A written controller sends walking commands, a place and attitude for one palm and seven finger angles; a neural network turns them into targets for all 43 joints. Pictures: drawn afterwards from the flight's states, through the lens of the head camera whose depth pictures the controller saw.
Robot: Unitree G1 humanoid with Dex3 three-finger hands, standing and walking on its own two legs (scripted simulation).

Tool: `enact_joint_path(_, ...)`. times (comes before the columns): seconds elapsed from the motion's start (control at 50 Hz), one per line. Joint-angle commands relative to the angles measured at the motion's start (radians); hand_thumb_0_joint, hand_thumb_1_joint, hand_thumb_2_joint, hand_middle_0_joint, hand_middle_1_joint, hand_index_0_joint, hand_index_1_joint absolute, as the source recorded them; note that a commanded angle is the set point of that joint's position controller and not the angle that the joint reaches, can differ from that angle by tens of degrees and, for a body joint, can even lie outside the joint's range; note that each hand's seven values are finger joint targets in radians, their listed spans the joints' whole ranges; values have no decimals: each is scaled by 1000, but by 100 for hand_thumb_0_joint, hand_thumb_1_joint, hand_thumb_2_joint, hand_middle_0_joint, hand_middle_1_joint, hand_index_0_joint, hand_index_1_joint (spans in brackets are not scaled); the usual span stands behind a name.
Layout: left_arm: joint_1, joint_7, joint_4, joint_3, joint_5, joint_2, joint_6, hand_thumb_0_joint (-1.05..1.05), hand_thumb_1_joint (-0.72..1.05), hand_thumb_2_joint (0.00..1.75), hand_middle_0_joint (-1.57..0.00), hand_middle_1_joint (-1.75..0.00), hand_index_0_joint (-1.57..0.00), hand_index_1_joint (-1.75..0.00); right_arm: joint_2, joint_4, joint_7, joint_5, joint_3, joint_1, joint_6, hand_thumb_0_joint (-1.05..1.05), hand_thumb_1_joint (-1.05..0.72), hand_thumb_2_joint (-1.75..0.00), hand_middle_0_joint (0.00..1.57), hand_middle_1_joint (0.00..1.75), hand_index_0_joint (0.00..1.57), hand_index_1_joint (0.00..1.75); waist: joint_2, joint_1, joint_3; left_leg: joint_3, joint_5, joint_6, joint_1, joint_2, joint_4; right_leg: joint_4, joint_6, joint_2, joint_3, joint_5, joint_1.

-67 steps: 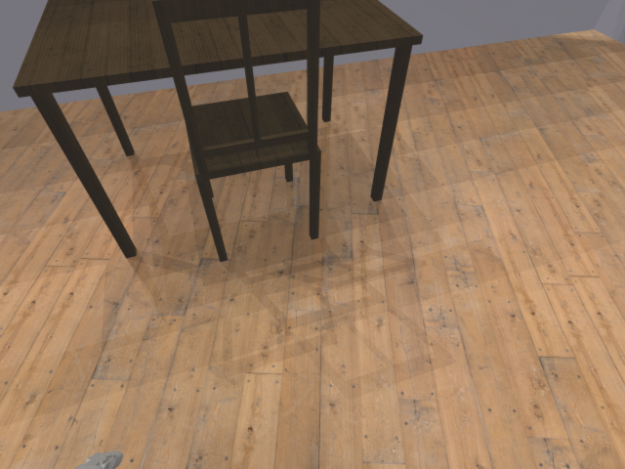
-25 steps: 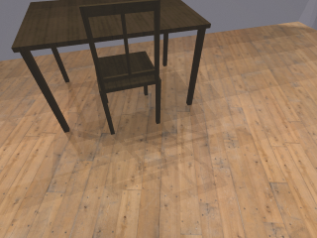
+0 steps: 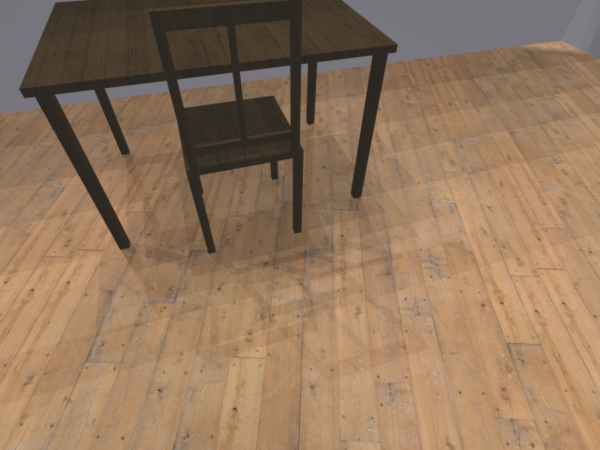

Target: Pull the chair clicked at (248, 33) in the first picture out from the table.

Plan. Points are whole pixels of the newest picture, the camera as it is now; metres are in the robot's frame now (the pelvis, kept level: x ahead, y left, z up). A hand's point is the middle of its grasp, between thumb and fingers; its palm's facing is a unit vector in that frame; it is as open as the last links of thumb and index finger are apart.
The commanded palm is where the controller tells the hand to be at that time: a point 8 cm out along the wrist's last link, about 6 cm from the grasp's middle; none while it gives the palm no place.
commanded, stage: look at it before walking up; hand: left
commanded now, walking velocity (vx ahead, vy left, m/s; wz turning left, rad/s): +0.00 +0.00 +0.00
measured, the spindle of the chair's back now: (238, 88) +1.09 +0.25 -0.05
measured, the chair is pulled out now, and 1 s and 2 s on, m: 0.00 0.00 0.00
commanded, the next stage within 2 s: walk to a spot facing it in 0.30 s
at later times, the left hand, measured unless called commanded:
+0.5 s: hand out of the picture +0.07 +0.24 -0.16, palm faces -0.02 -0.95 -0.32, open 7.4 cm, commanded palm none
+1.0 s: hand out of the picture +0.09 +0.14 -0.17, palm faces -0.15 -0.98 -0.16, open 7.4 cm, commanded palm none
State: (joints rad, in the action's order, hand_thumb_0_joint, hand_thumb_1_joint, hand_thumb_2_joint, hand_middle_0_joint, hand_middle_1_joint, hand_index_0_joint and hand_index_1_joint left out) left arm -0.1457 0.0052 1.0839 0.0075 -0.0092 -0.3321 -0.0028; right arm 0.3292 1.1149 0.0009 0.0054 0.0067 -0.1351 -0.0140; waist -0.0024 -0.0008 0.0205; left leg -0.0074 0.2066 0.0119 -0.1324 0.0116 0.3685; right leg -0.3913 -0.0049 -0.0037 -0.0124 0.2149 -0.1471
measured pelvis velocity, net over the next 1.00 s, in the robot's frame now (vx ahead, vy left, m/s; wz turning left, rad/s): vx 0.12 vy -0.03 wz -0.24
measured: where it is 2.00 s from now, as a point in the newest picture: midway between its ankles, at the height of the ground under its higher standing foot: (339, 374)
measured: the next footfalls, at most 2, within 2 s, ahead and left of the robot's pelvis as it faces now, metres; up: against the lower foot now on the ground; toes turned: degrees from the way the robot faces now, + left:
left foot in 1.20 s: +0.40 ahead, +0.06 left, +0.00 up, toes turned -11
right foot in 1.74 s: +0.48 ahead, -0.24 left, +0.00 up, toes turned -45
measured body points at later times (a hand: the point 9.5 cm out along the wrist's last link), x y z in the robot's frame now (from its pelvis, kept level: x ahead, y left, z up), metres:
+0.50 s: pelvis +0.00 +0.00 +0.00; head +0.00 +0.00 +0.45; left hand +0.07 +0.29 -0.14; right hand +0.08 -0.28 -0.14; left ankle +0.00 +0.13 -0.75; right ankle +0.00 -0.12 -0.75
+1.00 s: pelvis +0.12 -0.03 +0.00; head +0.14 -0.04 +0.45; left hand +0.10 +0.19 -0.15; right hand +0.13 -0.28 -0.15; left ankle +0.21 +0.10 -0.67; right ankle +0.03 -0.11 -0.75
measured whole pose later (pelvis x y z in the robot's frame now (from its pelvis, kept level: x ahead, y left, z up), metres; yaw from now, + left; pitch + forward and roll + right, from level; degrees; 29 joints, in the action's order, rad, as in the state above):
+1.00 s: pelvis +0.12 -0.03 +0.00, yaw -14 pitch +1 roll +0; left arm -0.47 0.01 1.07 -0.03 -0.02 -0.12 0.05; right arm 0.19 1.01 0.02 0.02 -0.06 -0.20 -0.01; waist 0.01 -0.02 0.01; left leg -0.06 0.22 0.05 -0.61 0.12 1.06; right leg -0.37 -0.05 -0.05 -0.01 0.31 -0.08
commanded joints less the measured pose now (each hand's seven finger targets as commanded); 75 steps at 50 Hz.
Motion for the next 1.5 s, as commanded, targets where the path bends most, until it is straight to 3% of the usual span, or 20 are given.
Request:
enact_joint_path(0.0, 47, -18, -62, -39, -2, -207, 28, 0, 90, 90, -20, -30, -20, -30, 204, -64, -17, 4, -35, 46, -20, 0, -90, -90, 20, 30, 20, 30, -5, 0, -42, 93, -137, -38, 18, 107, -63, 73, -26, 120, -101, -134, -7)
enact_joint_path(0.38, 40, -19, -58, -38, -2, -211, 30, 0, 90, 90, -20, -30, -20, -30, 206, -63, -17, 2, -34, 52, -21, 0, -90, -90, 20, 30, 20, 30, -8, -1, -44, 91, -163, -38, 32, 111, -71, 79, -22, 123, -96, -170, 7)
enact_joint_path(0.48, -60, -3, -56, -32, -11, -103, -15, 0, 90, 90, -20, -30, -20, -30, 99, -53, -13, 18, -27, -52, 9, 0, -90, -90, 20, 30, 20, 30, 4, -1, 65, 41, 283, -32, -40, 108, -31, 55, -34, 72, -144, 276, -142)
enact_joint_path(0.6, -79, 26, -152, -63, -13, -14, 0, 0, 90, 90, -20, -30, -20, -30, 163, -108, -19, 16, -85, -146, -15, 0, -90, -90, 20, 30, 20, 30, 184, 27, 103, 241, 405, -177, 17, 346, -155, -382, -19, -18, 29, 245, -367)
enact_joint_path(0.66, -83, 37, -170, -72, -13, 22, 13, 0, 90, 90, -20, -30, -20, -30, 123, -116, -19, 20, -84, -138, -30, 0, -90, -90, 20, 30, 20, 30, 141, 6, 96, 123, 137, -174, -4, 353, -80, -345, -12, 44, 56, 270, -301)
enact_joint_path(0.7, -280, 35, -104, -81, -17, 29, 25, 0, 90, 90, -20, -30, -20, -30, 92, -125, -18, 19, -77, -89, -30, 0, -90, -90, 20, 30, 20, 30, 50, -89, 27, -50, 62, -89, -155, 247, 216, -125, -26, 9, 93, 99, 19)
enact_joint_path(0.72, -416, 20, -64, -104, -25, -77, 45, 0, 90, 90, -20, -30, -20, -30, 21, -160, -9, 4, -64, -77, -31, 0, -90, -90, 20, 30, 20, 30, -271, -133, -11, -181, 175, -17, -422, 115, 579, 66, -107, 212, -271, 177, 231)
enact_joint_path(0.74, -505, -2, -47, -113, -6, -150, 54, 0, 90, 90, -20, -30, -20, -30, -8, -225, 1, 7, -50, 15, -40, 0, -90, -90, 20, 30, 20, 30, -346, -155, 2, -129, 385, 6, -615, 47, 790, 195, -208, 402, -627, 45, 253)
enact_joint_path(0.76, -496, -15, -46, -106, -2, -114, 54, 0, 90, 90, -20, -30, -20, -30, 11, -228, -3, 11, -61, 78, -44, 0, -90, -90, 20, 30, 20, 30, -188, -154, 45, -20, 319, -4, -640, 85, 841, 187, -242, 381, -608, 5, 192)
enact_joint_path(0.82, -348, -18, -76, -77, -13, -20, 61, 0, 90, 90, -20, -30, -20, -30, -31, -189, 6, 20, -69, 21, -32, 0, -90, -90, 20, 30, 20, 30, -32, -50, 101, -9, 134, 18, -586, 134, 818, 188, -222, 300, -401, 45, 34)
enact_joint_path(0.88, -338, -17, -69, -75, -12, 8, 76, 0, 90, 90, -20, -30, -20, -30, -63, -171, 14, 20, -75, -35, -17, 0, -90, -90, 20, 30, 20, 30, -82, -14, 78, -39, 30, 38, -541, 123, 748, 196, -184, 227, -257, -77, 3)
enact_joint_path(1.08, -361, -31, -35, -87, -20, 9, 74, 0, 90, 90, -20, -30, -20, -30, -103, -258, 28, 8, -69, 116, -43, 0, -90, -90, 20, 30, 20, 30, -148, -48, 93, -104, 8, 7, -389, 64, 350, 122, -150, 197, -184, -356, 61)
enact_joint_path(1.12, -318, -31, -45, -96, -14, -10, 74, 0, 90, 90, -20, -30, -20, -30, -72, -214, 11, 12, -78, -36, -53, 0, -90, -90, 20, 30, 20, 30, -112, 30, 19, -129, -23, -12, -143, 12, 218, -43, -127, 160, -149, -526, 29)
enact_joint_path(1.14, -308, -28, -48, -100, -11, 3, 72, 0, 90, 90, -20, -30, -20, -30, -31, -165, -4, 17, -88, -195, -58, 0, -90, -90, 20, 30, 20, 30, -63, 89, -65, -107, -51, -26, 91, 29, 172, -233, -103, 123, -133, -496, -60)
enact_joint_path(1.16, -329, -17, -68, -102, 2, 50, 68, 0, 90, 90, -20, -30, -20, -30, 78, -130, -19, 32, -114, -347, -60, 0, -90, -90, 20, 30, 20, 30, 121, 141, -178, 147, 17, -83, 320, 242, 129, -504, -65, 24, -57, -195, -239)
enact_joint_path(1.18, -341, -4, -99, -96, 6, 99, 70, 0, 90, 90, -20, -30, -20, -30, 155, -117, -19, 32, -124, -422, -60, 0, -90, -90, 20, 30, 20, 30, 344, 122, -230, 509, 53, -178, 376, 497, -53, -848, -33, -79, 15, 349, -421)
enact_joint_path(1.2, -295, -7, -113, -95, -3, 77, 68, 0, 90, 90, -20, -30, -20, -30, 121, -132, -19, 20, -112, -339, -55, 0, -90, -90, 20, 30, 20, 30, 231, 100, -173, 526, 263, -210, 241, 528, -132, -981, -50, -17, -40, 341, -472)
enact_joint_path(1.24, -193, 11, -127, -95, -13, 88, 51, 0, 90, 90, -20, -30, -20, -30, -2, -170, -22, 17, -87, -180, -62, 0, -90, -90, 20, 30, 20, 30, 167, 41, 43, 364, 369, -176, -28, 454, -190, -1025, -40, 82, -24, 173, -533)
enact_joint_path(1.32, -223, 30, -123, -99, -27, 131, 0, 0, 90, 90, -20, -30, -20, -30, -73, -157, -27, 17, -70, -158, -90, 0, -90, -90, 20, 30, 20, 30, 113, -33, 47, -5, 19, -123, -139, 343, -178, -892, -8, 125, 1, 30, -450)
enact_joint_path(1.48, 3, 49, -218, -93, -30, 124, -18, 0, 90, 90, -20, -30, -20, -30, -33, -134, -25, 13, -76, -265, -91, 0, -90, -90, 20, 30, 20, 30, 81, 9, 77, -179, -253, -135, 77, 335, -164, -588, 30, 139, 70, -118, -589)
